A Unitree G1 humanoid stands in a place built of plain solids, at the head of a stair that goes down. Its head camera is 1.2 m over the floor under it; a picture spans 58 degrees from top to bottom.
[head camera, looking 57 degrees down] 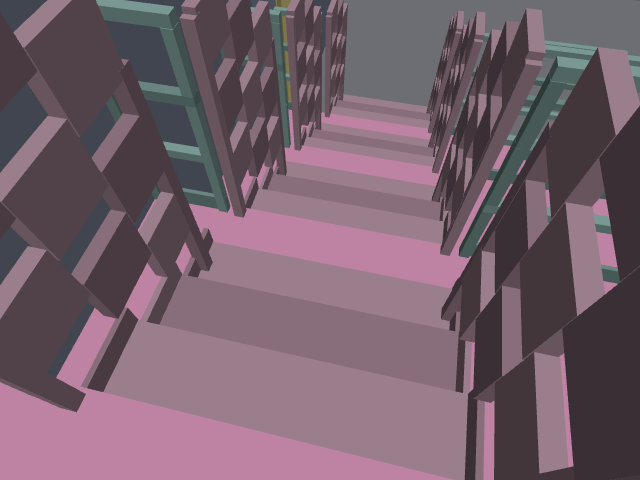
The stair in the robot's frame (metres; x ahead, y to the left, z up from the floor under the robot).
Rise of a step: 0.15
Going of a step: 0.26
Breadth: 1.12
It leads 13 degrees to the right of straight ahead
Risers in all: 4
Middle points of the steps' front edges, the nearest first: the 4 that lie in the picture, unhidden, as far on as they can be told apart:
0.19 0.13 0.00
0.44 0.08 -0.15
0.70 0.02 -0.30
0.95 -0.04 -0.46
